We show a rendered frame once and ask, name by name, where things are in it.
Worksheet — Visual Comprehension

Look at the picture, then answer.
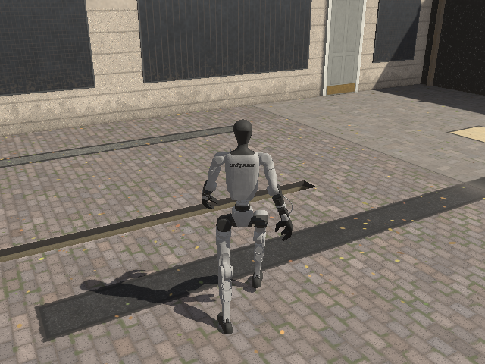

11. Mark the robot left upper arm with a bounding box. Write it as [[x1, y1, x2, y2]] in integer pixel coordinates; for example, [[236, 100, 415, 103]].
[[205, 152, 227, 192]]

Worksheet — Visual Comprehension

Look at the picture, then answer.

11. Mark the right robot thigh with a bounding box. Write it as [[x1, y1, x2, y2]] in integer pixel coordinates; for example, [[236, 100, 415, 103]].
[[252, 210, 268, 244]]

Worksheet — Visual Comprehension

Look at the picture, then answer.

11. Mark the robot right upper arm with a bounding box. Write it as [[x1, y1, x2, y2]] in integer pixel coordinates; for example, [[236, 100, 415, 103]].
[[258, 152, 279, 196]]

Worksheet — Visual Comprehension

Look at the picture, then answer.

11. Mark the right robot forearm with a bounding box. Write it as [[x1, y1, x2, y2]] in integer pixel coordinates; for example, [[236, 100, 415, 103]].
[[272, 184, 290, 221]]

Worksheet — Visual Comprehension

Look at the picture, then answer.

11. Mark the left robot forearm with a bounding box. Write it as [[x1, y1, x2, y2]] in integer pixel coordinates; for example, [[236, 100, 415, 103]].
[[202, 180, 213, 200]]

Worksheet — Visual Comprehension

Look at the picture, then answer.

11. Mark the robot left hand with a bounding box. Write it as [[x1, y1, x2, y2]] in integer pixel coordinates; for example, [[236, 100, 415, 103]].
[[202, 196, 219, 209]]

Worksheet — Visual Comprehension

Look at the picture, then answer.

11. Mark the robot right hand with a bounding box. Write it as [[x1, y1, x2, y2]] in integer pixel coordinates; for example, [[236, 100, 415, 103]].
[[275, 219, 293, 241]]

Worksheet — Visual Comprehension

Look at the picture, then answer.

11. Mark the right robot shin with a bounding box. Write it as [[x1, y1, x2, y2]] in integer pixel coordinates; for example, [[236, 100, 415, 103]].
[[254, 232, 266, 278]]

